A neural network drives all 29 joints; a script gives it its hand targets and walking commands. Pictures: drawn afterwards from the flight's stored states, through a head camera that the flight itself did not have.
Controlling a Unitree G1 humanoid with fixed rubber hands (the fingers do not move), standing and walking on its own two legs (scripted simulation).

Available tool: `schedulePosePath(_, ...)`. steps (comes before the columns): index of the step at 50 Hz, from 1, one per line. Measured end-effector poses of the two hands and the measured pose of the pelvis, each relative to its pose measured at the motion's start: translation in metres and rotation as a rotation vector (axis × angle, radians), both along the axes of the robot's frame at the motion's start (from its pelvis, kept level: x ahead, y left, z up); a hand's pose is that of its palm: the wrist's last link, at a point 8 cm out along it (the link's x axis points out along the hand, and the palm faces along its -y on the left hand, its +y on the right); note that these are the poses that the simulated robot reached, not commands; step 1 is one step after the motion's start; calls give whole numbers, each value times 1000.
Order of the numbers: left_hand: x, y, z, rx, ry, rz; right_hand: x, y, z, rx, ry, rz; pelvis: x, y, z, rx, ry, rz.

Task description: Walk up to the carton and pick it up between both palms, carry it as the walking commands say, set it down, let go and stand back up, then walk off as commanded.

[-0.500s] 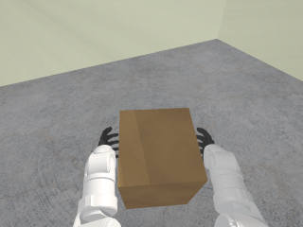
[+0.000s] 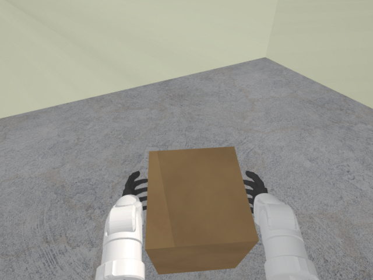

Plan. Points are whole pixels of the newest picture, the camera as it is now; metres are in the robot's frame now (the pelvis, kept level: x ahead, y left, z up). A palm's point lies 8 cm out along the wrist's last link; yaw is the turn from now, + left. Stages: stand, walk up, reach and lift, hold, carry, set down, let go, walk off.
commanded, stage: reach and lift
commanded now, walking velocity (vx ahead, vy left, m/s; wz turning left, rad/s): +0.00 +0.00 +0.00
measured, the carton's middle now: (194, 213) +0.31 -0.01 -0.02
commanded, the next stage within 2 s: hold in 0.70 s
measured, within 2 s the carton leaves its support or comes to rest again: neither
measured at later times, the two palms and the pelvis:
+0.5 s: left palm (126, 210) +0.30 +0.15 +0.02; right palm (254, 209) +0.28 -0.14 +0.02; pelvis -0.01 +0.01 +0.00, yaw +0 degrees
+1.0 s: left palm (125, 212) +0.29 +0.15 +0.03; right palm (255, 212) +0.27 -0.14 +0.02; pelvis -0.01 +0.01 +0.00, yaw +0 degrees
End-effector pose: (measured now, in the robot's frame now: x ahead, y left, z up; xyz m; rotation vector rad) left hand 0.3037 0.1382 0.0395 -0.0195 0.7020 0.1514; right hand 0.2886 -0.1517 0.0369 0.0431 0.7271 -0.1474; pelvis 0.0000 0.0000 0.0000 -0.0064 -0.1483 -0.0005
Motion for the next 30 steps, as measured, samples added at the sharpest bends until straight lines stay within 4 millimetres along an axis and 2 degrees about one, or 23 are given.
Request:
schedulePosePath(4, -4, 3, -10, -10, 16, 1, -4, 3, -8, -13, 14, 2, -5, 3, 0, -4, -7, 0)
schedulePosePath(6, -2, 4, -7, -28, -14, 7, -2, 5, -1, -29, -16, 5, -7, 5, 0, -5, -9, 0)
schedulePosePath(11, 4, 7, 15, -57, -116, 14, 5, 7, 26, -58, -117, 11, -5, 6, 0, -5, -7, 1)
schedulePosePath(14, 3, 9, 23, -55, -131, 14, 4, 9, 33, -61, -132, 13, -4, 7, 0, -5, -6, 2)
schedulePosePath(17, 0, 11, 20, -31, -102, 11, 1, 11, 26, -51, -101, 19, -5, 8, 0, -5, -7, 2)
schedulePosePath(22, -8, 12, -4, 1, 3, -1, -8, 12, -3, -26, 2, 15, -9, 9, 0, -8, -12, 2)
schedulePosePath(25, -8, 12, -15, -6, 28, -1, -9, 12, -14, -28, 25, 14, -11, 10, -1, -9, -15, 2)
schedulePosePath(27, -5, 11, -16, -24, 14, 3, -5, 12, -11, -38, 11, 14, -10, 11, -1, -9, -14, 2)
schedulePosePath(30, 2, 10, -2, -47, -58, 9, 4, 11, 8, -58, -61, 16, -8, 10, 0, -8, -7, 2)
